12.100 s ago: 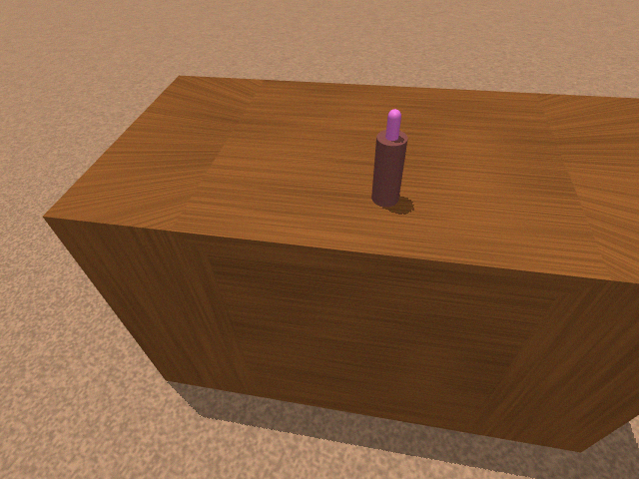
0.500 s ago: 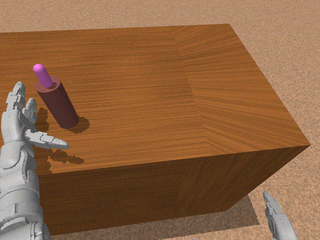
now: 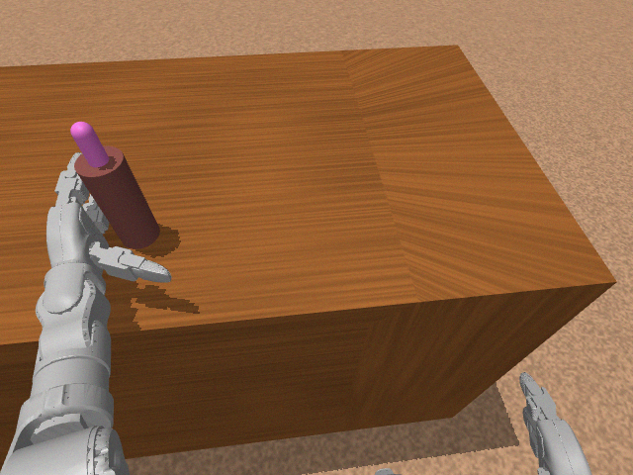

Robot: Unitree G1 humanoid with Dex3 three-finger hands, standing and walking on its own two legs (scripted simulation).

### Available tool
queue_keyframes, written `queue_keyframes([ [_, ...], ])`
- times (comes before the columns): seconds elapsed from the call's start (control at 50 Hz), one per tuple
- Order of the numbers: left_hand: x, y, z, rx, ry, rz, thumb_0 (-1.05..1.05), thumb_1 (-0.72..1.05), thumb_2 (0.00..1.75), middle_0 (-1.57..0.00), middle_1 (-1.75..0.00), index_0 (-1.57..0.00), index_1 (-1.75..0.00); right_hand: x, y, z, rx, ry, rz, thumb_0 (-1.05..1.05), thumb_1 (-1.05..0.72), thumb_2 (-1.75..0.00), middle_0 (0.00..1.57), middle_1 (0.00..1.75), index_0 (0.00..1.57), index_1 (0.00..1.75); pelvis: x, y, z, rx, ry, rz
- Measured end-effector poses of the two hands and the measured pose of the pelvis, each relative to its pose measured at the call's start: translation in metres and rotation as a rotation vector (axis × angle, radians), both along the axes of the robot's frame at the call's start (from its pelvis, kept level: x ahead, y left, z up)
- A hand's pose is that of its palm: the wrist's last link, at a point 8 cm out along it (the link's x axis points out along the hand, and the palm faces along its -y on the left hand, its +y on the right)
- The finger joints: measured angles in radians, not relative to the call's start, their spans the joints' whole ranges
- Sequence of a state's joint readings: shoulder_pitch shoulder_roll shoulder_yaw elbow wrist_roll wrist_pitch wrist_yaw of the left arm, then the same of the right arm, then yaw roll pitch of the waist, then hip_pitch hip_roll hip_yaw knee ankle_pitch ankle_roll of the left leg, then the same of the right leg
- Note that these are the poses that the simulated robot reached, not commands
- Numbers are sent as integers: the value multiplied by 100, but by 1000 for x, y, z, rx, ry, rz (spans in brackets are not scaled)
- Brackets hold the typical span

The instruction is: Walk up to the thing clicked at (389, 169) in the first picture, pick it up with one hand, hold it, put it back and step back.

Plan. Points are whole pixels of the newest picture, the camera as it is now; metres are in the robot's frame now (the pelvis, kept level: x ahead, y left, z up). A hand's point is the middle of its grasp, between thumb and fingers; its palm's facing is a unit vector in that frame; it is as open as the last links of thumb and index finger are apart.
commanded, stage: close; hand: left
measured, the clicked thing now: (114, 187) +0.48 +0.23 +0.12
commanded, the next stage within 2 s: settle in 0.78 s
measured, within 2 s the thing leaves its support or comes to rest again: leaves its support in 1.12 s
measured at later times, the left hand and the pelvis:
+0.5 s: hand (118, 205) +0.47 +0.23 +0.10, palm faces +0.19 -0.98 +0.01, open 14.2 cm; pelvis +0.00 +0.00 +0.00, yaw +0 degrees
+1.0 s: hand (125, 198) +0.48 +0.22 +0.10, palm faces +0.19 -0.98 +0.00, open 7.3 cm; pelvis +0.00 +0.00 -0.01, yaw -1 degrees
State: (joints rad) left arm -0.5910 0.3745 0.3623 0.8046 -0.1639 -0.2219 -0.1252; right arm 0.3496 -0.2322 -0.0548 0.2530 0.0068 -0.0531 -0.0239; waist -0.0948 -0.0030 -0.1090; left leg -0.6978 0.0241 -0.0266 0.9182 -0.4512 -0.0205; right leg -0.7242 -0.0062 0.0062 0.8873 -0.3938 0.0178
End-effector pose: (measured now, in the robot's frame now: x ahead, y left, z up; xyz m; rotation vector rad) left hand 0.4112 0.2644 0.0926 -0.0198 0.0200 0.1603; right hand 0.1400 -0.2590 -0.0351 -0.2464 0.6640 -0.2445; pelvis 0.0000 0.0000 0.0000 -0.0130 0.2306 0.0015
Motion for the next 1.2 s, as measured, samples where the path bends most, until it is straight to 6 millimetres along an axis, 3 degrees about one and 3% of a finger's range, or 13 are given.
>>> queue_keyframes([
  [0.18, 3, 10, -4, 3, 6, 41, -1, -59, 0, -13, -3, -14, -3, -9, -5, 0, -7, 18, -23, -1, 52, -6, 5, 5, 5, 5, -2, 1, -1, -1, 12, -6],
  [0.4, 17, 19, 5, 13, 5, 46, -2, -55, 11, -42, -26, -44, -26, 1, 2, 5, -20, -9, 6, -1, 52, -5, 5, 5, 5, 5, -2, 2, -2, -5, 24, -1],
  [0.78, 45, 9, 8, 11, 17, 41, -1, -12, 60, -100, -84, -101, -83, -7, 3, -8, 3, 44, -15, -1, 52, -5, 5, 5, 5, 5, 0, 6, -5, -8, 60, -14],
  [1.02, 38, 9, 8, 19, 1, 27, 1, -3, 109, -89, -107, -87, -106, -2, 8, -12, 32, 60, -4, -1, 53, -5, 5, 5, 5, 5, 5, 3, -5, -9, 60, -10],
  [1.2, 35, 13, 26, 30, 9, 34, 1, -4, 110, -90, -106, -88, -105, 9, 10, -5, 35, 28, -6, -1, 53, -6, 5, 5, 5, 5, 9, 3, 1, -8, 30, -4],
])
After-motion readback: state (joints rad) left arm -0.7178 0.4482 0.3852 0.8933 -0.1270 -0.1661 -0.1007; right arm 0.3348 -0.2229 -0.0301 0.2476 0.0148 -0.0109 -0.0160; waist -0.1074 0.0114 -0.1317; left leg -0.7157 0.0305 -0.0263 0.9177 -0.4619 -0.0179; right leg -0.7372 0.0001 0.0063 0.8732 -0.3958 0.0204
